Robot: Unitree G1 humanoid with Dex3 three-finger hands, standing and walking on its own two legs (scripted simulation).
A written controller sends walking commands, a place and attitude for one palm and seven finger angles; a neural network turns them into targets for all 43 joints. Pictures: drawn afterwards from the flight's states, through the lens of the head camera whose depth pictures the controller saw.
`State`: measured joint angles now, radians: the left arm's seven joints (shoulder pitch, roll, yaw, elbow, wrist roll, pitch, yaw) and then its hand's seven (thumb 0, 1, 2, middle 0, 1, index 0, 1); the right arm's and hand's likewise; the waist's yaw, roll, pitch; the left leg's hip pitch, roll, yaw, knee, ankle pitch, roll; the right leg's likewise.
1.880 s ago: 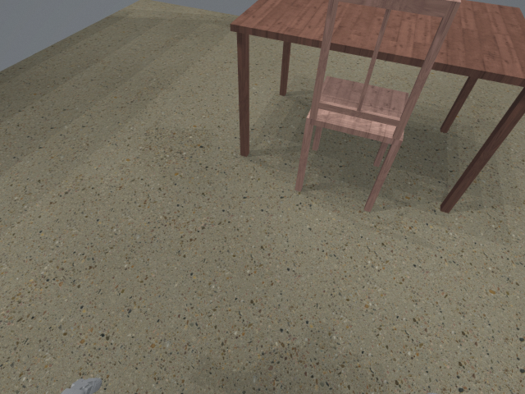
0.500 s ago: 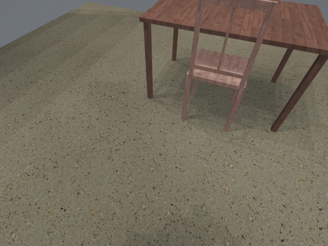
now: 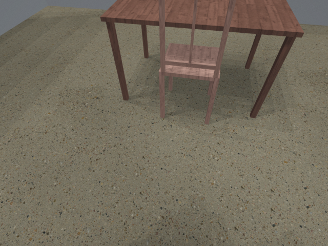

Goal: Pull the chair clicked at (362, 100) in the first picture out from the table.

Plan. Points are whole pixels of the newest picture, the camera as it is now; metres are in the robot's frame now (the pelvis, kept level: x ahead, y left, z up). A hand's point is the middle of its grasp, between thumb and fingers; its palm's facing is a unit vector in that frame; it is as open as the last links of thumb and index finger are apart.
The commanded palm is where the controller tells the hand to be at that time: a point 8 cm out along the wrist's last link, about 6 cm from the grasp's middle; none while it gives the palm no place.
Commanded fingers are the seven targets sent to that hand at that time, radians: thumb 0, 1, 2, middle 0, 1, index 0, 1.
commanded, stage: walk to a spot facing it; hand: left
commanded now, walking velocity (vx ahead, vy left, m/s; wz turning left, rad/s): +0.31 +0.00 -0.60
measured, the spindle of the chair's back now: (192, 33) +1.16 -0.07 -0.04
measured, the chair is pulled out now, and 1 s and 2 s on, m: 0.00 0.00 0.00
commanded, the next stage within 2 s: none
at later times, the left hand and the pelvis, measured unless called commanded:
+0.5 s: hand (94, 236) +0.17 +0.22 -0.18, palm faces -0.12 -0.97 -0.19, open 7.4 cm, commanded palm none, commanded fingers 0.00 0.90 0.90 -0.20 -0.30 -0.20 -0.30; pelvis +0.19 +0.03 -0.01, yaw -14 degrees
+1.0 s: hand (161, 127) +0.57 +0.06 -0.15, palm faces -0.60 -0.77 -0.22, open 7.4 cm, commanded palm none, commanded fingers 0.00 0.90 0.90 -0.20 -0.30 -0.20 -0.30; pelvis +0.34 +0.00 -0.01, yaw -33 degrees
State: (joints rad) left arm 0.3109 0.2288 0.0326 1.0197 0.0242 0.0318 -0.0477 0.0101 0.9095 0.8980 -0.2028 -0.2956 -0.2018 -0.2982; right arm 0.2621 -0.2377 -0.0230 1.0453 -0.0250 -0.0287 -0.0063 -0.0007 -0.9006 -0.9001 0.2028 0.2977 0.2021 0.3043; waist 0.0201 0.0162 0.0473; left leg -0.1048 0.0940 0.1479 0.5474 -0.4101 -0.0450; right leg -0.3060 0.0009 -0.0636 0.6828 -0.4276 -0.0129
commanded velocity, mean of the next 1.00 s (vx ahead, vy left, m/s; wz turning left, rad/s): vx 0.17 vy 0.00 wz -0.59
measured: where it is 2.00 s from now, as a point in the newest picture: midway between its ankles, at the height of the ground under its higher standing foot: (169, 217)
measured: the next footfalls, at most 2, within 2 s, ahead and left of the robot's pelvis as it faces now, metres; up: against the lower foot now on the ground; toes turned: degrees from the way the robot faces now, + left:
left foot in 0.48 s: +0.35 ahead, +0.12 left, +0.00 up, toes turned -8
right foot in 1.00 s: +0.37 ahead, -0.14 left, +0.00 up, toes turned -40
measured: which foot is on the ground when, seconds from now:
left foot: down 0.00-0.02, up 0.04-0.46, down 0.48-0.98, up 1.00-1.00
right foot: down 0.00-0.48, up 0.50-0.98, down 1.00-1.00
